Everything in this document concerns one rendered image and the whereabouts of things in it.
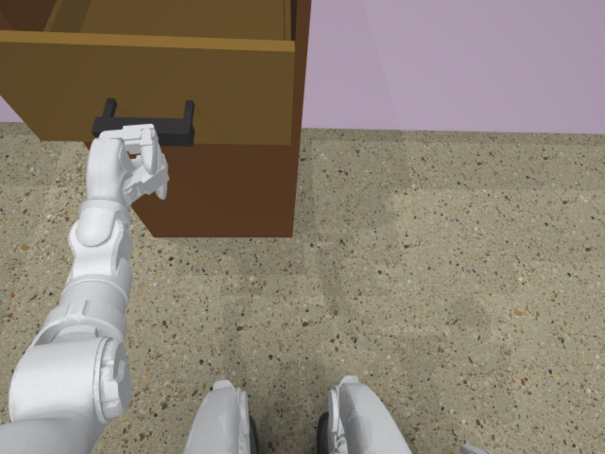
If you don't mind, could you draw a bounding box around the handle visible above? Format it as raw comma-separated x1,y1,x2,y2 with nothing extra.
91,98,195,147

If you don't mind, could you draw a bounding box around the robot right shin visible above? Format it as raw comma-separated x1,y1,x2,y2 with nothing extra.
327,375,359,454

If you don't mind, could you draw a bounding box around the drawer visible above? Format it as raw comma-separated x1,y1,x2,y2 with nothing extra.
0,0,295,145

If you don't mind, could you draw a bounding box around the left robot upper arm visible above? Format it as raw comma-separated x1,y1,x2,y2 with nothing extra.
0,336,132,454

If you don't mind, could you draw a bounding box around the robot left forearm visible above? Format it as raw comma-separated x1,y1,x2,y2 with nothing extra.
9,199,133,423

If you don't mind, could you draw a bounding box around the robot left thigh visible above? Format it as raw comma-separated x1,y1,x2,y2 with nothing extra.
182,387,250,454

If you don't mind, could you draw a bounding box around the left robot hand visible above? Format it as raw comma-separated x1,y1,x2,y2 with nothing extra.
86,124,169,211

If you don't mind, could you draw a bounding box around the cabinet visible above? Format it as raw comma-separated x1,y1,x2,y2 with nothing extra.
0,0,312,237

